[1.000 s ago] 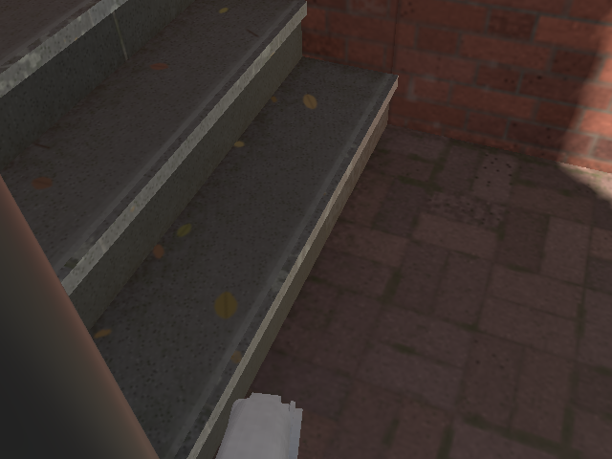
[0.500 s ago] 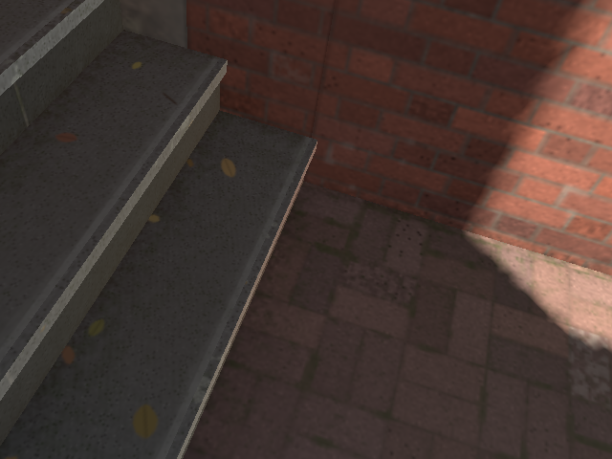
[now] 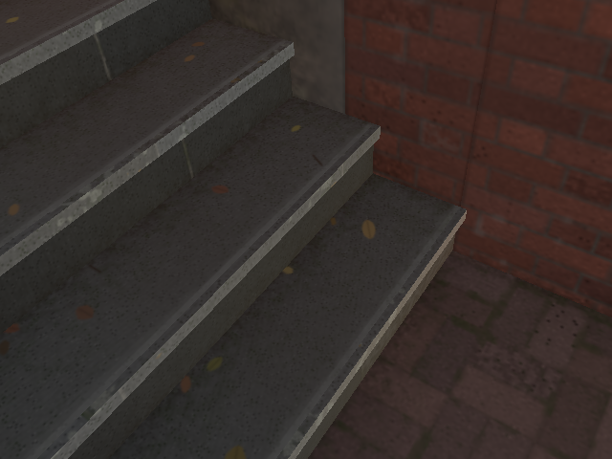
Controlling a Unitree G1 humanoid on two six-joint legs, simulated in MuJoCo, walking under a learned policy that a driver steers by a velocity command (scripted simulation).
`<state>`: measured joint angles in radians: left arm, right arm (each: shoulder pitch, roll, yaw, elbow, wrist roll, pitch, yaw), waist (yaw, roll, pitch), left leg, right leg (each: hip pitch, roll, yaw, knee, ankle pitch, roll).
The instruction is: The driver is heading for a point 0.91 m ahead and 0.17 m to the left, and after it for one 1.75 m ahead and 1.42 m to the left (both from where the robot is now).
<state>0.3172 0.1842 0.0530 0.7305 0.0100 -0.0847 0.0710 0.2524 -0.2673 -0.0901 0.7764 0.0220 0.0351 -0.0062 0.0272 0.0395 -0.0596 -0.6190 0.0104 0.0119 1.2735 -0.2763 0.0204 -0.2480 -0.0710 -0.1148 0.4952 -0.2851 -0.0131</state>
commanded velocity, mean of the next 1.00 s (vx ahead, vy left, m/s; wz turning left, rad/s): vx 0.21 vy -0.04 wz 0.41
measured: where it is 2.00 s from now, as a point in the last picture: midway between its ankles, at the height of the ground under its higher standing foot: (336, 431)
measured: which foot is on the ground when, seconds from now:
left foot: up 0.00-0.34, down 0.36-1.00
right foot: down 0.00-0.34, up 0.36-0.84, down 0.86-1.00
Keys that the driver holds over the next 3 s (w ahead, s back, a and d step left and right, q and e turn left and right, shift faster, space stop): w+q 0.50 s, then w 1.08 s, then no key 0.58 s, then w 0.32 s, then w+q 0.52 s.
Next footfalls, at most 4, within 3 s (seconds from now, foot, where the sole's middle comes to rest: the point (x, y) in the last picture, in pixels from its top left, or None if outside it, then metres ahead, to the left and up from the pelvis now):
0.36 left None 0.20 0.19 -0.78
0.86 right None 0.35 -0.11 -0.78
1.26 left None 0.22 0.09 -0.78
1.70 right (393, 427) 0.64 -0.10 -0.78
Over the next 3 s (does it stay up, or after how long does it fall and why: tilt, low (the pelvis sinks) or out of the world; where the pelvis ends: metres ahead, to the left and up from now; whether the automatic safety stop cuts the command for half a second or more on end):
stays up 0.89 0.04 0.18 its command is cut before an obstacle after 0.4 s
